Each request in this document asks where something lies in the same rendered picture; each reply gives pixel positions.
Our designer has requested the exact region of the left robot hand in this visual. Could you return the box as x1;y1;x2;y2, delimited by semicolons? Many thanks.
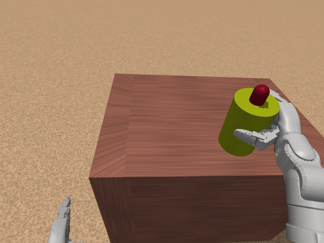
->
48;197;82;243

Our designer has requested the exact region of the bottle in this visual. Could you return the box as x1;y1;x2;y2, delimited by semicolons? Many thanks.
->
218;85;280;156

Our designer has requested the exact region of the right robot hand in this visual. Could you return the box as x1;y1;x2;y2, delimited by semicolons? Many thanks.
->
233;89;301;151

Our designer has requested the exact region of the right robot arm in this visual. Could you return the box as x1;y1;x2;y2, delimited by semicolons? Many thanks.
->
273;133;324;243

